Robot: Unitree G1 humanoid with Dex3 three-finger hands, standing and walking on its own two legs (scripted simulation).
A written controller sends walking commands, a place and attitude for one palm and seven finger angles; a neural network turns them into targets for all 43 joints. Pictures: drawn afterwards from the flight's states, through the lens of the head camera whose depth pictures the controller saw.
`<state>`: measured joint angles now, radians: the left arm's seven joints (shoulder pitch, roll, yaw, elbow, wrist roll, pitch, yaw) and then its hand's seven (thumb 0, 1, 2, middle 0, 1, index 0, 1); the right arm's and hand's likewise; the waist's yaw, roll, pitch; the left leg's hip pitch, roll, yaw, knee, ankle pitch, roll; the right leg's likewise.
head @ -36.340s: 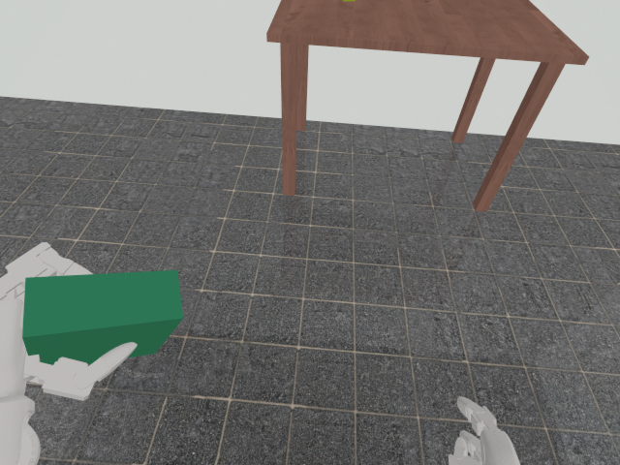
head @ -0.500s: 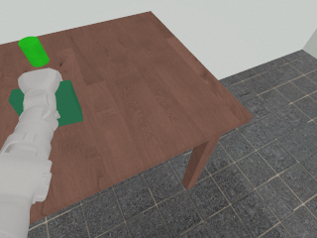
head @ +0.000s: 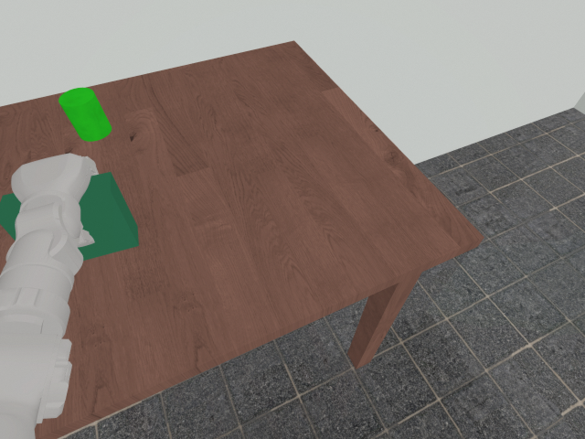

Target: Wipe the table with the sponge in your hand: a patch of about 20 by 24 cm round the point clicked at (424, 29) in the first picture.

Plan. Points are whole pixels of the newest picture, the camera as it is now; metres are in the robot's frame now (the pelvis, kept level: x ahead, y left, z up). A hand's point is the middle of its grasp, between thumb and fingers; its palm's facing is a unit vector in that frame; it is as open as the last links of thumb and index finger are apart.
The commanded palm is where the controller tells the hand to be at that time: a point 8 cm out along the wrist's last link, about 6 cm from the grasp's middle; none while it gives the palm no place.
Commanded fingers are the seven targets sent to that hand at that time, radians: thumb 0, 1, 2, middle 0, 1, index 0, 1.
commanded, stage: slide back across to the first lane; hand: left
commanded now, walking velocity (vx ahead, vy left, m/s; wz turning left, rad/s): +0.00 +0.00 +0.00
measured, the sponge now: (81, 231) +0.40 +0.33 +0.04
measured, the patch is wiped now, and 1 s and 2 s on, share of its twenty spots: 1.00 1.00 1.00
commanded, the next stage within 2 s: wipe back along the first lane in 0.12 s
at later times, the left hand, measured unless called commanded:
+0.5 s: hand (59, 230) +0.37 +0.34 +0.08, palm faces -0.09 -0.02 -1.00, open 9.3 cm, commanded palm +0.34 +0.33 +0.12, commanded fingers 0.00 0.10 1.30 -1.20 -1.60 -1.20 -1.60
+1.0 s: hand (57, 261) +0.33 +0.32 +0.07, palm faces -0.03 -0.03 -1.00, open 9.3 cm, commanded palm +0.29 +0.31 +0.11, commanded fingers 0.00 0.10 1.30 -1.20 -1.60 -1.20 -1.60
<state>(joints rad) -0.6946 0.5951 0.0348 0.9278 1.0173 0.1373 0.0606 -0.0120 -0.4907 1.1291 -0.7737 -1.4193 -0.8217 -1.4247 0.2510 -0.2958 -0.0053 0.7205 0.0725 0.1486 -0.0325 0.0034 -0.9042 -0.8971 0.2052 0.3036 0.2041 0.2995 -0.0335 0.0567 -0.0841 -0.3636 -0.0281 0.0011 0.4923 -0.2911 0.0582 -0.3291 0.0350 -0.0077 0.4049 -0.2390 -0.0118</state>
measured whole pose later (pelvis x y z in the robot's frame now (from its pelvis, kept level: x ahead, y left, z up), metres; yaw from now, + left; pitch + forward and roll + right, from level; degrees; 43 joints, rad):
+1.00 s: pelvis -0.01 -0.01 +0.00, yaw +1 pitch +5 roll -1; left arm -0.34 0.53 -0.01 0.51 0.95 0.21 0.09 -0.02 -0.45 1.11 -0.73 -1.46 -0.78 -1.47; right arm 0.16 -0.30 0.00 0.67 0.08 0.17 -0.03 0.00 -0.90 -0.90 0.20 0.30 0.20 0.30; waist 0.03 0.08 -0.08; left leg -0.29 -0.03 -0.01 0.49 -0.28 0.05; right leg -0.26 0.03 -0.02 0.42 -0.24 -0.02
